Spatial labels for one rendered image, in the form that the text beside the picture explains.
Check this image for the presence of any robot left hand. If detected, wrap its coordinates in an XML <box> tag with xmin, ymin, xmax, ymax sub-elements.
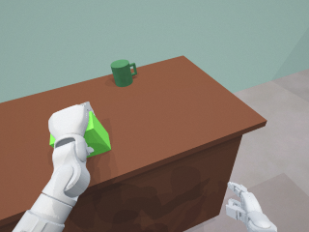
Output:
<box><xmin>48</xmin><ymin>101</ymin><xmax>95</xmax><ymax>157</ymax></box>

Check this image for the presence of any table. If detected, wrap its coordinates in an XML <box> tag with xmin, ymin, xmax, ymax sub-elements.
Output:
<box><xmin>0</xmin><ymin>55</ymin><xmax>267</xmax><ymax>232</ymax></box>

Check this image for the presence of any robot right forearm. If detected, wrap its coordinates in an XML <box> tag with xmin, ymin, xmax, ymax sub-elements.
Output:
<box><xmin>246</xmin><ymin>211</ymin><xmax>277</xmax><ymax>232</ymax></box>

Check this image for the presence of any robot right hand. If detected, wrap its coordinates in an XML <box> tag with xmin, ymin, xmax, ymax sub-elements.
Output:
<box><xmin>225</xmin><ymin>182</ymin><xmax>263</xmax><ymax>226</ymax></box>

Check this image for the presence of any robot left forearm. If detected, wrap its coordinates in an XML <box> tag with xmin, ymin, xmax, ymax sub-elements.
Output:
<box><xmin>12</xmin><ymin>133</ymin><xmax>91</xmax><ymax>232</ymax></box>

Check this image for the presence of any sponge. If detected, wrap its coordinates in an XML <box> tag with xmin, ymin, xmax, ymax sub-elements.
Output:
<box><xmin>49</xmin><ymin>111</ymin><xmax>111</xmax><ymax>158</ymax></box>

